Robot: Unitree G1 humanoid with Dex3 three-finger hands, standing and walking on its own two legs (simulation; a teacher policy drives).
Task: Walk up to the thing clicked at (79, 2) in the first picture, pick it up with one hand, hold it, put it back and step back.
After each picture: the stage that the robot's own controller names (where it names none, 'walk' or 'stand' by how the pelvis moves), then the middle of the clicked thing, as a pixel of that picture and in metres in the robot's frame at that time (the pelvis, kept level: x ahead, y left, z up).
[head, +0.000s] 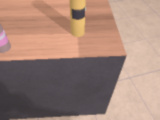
stand; (77, 11) +0.67 +0.04 +0.08
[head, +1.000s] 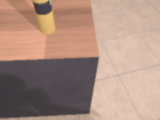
walk; (42, 5) +0.60 +0.19 +0.12
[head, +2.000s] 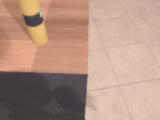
stand; (32, 16) +0.55 +0.22 +0.11
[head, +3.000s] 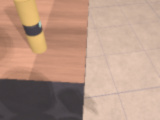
stand; (32, 26) +0.54 +0.22 +0.09
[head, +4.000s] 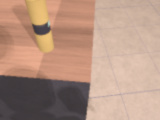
stand; (41, 25) +0.55 +0.20 +0.08
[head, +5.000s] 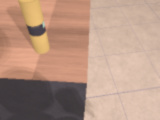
stand; (36, 26) +0.54 +0.21 +0.08
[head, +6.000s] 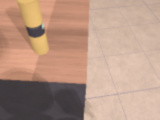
stand; (35, 27) +0.54 +0.21 +0.08
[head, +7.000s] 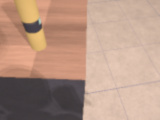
rise first; (32, 23) +0.54 +0.22 +0.08
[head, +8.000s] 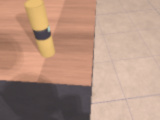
rise first; (41, 31) +0.54 +0.22 +0.09
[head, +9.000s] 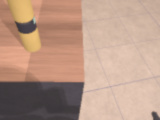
go down; (25, 22) +0.53 +0.20 +0.10
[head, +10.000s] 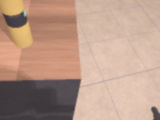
go down; (15, 15) +0.52 +0.21 +0.12
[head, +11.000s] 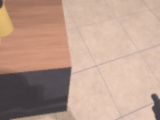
close in; out of the picture +0.53 +0.23 +0.15
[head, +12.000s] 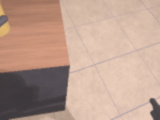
close; out of the picture +0.53 +0.23 +0.16
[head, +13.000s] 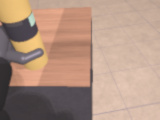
lift; (20, 25) +0.30 +0.16 +0.32
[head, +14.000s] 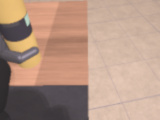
hold; (14, 24) +0.32 +0.17 +0.30
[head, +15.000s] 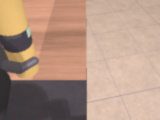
hold; (15, 36) +0.32 +0.17 +0.26
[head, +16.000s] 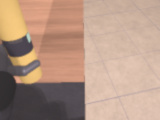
hold; (18, 43) +0.34 +0.19 +0.22
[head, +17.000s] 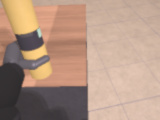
crouch; (30, 38) +0.36 +0.16 +0.23
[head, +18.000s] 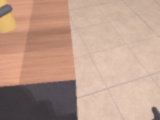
crouch; out of the picture +0.49 +0.22 +0.30
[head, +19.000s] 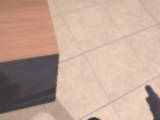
lower; out of the picture +0.57 +0.23 +0.18
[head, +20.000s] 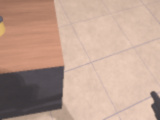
lower; out of the picture +0.53 +0.23 +0.16
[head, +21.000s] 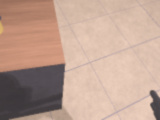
lower; out of the picture +0.53 +0.23 +0.16
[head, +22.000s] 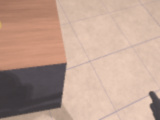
lower; out of the picture +0.53 +0.24 +0.16
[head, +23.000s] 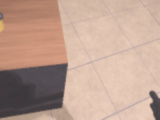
open; out of the picture +0.53 +0.24 +0.16
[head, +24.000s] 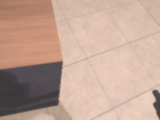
rise; out of the picture +0.52 +0.24 +0.16
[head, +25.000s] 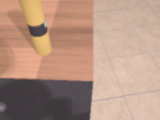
sink last; (37, 27) +0.52 +0.21 +0.13
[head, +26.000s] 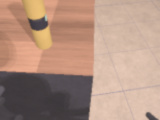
stand; (38, 20) +0.53 +0.22 +0.12
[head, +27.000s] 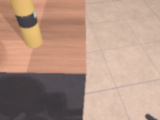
stand; (26, 17) +0.53 +0.22 +0.14
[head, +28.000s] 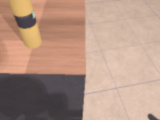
stand; (25, 17) +0.53 +0.22 +0.14
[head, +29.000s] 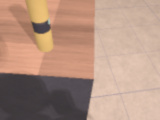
stand; (41, 23) +0.54 +0.20 +0.11
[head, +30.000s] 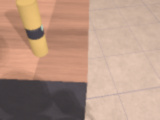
stand; (34, 30) +0.53 +0.21 +0.08
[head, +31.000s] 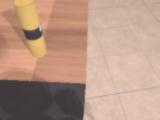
stand; (32, 30) +0.53 +0.22 +0.08
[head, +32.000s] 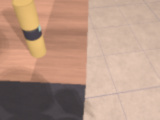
walk; (31, 30) +0.52 +0.22 +0.08
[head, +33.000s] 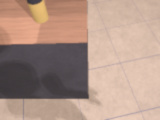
walk; out of the picture +0.66 +0.23 +0.09
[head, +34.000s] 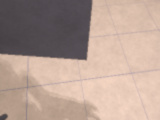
walk; out of the picture +1.02 +0.17 +0.11
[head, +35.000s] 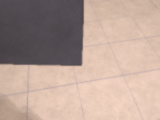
walk; out of the picture +1.16 +0.24 +0.10
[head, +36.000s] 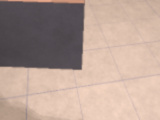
stand; out of the picture +1.13 +0.21 +0.08
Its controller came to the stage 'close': yes
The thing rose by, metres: 0.23
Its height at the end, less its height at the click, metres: +0.00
